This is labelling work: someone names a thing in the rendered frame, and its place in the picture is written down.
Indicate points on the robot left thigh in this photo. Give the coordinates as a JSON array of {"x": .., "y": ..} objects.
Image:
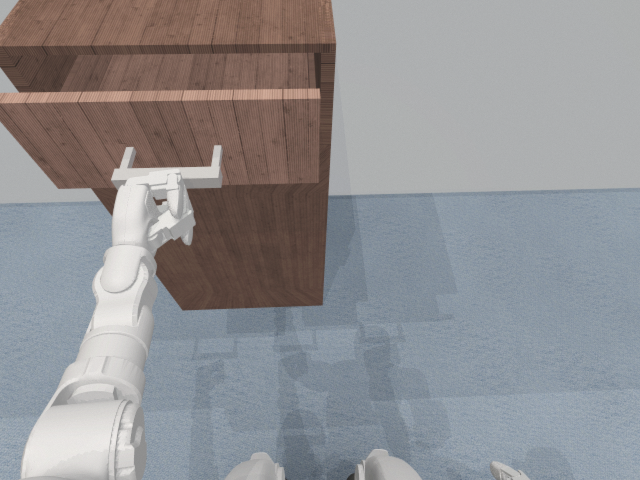
[{"x": 257, "y": 469}]

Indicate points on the cabinet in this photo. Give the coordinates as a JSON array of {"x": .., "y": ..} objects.
[{"x": 253, "y": 246}]

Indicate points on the drawer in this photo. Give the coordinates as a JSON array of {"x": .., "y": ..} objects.
[{"x": 263, "y": 108}]

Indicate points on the robot left forearm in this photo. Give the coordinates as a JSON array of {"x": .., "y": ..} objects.
[{"x": 112, "y": 355}]

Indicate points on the robot left upper arm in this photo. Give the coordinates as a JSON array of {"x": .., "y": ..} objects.
[{"x": 89, "y": 441}]

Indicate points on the robot right shin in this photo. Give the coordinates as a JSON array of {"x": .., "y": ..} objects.
[{"x": 376, "y": 452}]

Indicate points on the handle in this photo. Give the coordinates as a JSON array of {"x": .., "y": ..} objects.
[{"x": 193, "y": 177}]

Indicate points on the left robot hand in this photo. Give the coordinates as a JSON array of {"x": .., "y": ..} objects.
[{"x": 135, "y": 211}]

